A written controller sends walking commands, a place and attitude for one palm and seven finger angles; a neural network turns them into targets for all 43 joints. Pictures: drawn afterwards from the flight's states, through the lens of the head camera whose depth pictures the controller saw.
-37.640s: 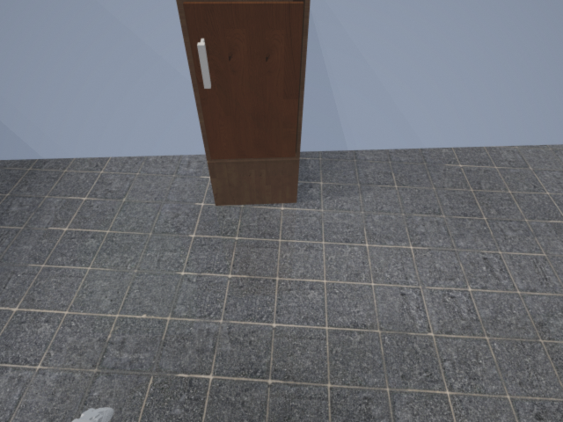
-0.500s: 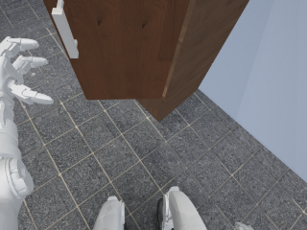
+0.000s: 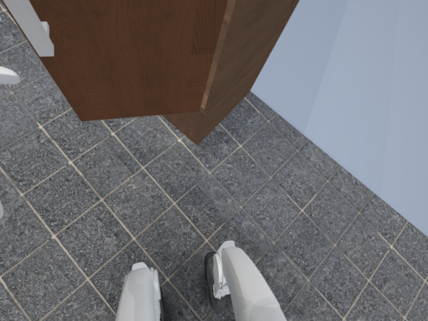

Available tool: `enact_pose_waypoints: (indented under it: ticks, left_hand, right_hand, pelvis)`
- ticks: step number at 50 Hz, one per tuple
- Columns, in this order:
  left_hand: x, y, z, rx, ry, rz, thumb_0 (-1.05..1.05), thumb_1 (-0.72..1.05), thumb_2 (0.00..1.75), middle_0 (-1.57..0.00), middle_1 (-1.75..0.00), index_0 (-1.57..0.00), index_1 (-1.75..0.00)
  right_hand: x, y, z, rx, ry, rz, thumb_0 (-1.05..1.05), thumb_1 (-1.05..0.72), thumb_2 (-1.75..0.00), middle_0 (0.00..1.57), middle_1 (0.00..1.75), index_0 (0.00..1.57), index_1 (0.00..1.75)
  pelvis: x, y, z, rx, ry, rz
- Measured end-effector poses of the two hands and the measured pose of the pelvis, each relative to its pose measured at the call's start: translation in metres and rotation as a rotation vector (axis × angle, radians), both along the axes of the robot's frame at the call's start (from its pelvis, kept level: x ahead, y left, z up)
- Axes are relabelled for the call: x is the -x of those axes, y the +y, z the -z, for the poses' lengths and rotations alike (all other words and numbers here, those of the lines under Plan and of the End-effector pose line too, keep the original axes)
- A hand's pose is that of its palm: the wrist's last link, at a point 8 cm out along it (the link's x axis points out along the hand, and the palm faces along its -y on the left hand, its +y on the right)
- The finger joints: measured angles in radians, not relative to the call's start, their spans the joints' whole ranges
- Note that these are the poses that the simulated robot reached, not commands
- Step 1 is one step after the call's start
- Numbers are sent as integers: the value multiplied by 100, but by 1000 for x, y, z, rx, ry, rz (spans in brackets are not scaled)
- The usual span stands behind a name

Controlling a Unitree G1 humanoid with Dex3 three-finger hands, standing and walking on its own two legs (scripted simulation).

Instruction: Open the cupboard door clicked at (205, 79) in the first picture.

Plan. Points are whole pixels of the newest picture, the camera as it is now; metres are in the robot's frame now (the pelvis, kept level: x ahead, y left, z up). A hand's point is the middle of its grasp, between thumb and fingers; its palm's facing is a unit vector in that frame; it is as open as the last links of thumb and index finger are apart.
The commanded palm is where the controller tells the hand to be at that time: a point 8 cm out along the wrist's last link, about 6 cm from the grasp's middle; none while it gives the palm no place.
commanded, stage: move the hooked fingers beside the handle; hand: left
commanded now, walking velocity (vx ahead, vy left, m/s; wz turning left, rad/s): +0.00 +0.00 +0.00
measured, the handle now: (26, 5) +0.62 +0.22 +0.08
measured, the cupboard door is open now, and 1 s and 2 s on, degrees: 51 51 51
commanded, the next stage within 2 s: slide the fingers in behind the handle in 0.80 s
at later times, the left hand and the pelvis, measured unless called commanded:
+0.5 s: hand out of the picture +0.56 +0.27 +0.07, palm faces +0.03 -1.00 -0.02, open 13.9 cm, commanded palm +0.55 +0.30 +0.07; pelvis +0.02 +0.00 +0.01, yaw +0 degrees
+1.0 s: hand out of the picture +0.56 +0.27 +0.07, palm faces +0.02 -1.00 -0.04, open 14.0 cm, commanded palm +0.55 +0.29 +0.07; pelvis +0.01 +0.00 +0.00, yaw +0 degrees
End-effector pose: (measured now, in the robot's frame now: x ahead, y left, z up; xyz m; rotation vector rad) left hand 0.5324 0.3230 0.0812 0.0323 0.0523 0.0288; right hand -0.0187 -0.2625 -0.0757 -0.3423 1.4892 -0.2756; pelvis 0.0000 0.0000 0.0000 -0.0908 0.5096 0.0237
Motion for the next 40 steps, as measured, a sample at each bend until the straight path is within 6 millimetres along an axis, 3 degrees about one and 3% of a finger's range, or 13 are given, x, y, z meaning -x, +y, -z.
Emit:
enact_pose_waypoints:
  ticks: [6, 12, 19, 30, 40]
  left_hand:
    - [-18, -3, 4, -1, 5, 4, -1, -49, 30, -29, -120, -30, -120]
    - [-16, -3, 13, -3, 11, 4, -1, -49, 30, -29, -120, -30, -120]
    - [-9, 3, 10, -5, 7, -12, -1, -49, 30, -30, -120, -30, -120]
    - [-3, 2, 6, -4, 12, 1, -1, -49, 30, -29, -120, -30, -120]
    - [-3, 0, 14, -2, 12, -5, -1, -49, 30, -30, -120, -30, -120]
  right_hand:
    - [9, 8, -1, -7, 42, 28, 0, -90, -90, 20, 30, 21, 30]
    - [10, 17, -4, -36, 65, 59, 0, -90, -90, 20, 30, 21, 30]
    - [-1, 19, -8, -51, 57, 50, 0, -90, -90, 20, 30, 21, 30]
    - [-29, 5, -10, -19, -7, 0, 0, -90, -90, 20, 30, 21, 30]
    - [-30, 2, -3, -13, -23, -8, 0, -90, -90, 20, 30, 21, 30]
  pelvis:
    - [-3, 3, 2, 8, 26, 7]
    - [-10, 5, -2, 7, 27, 20]
    - [-17, 5, -9, 10, 13, 14]
    - [-19, 4, -11, 10, -5, -1]
    - [-13, 2, -5, 9, -1, 3]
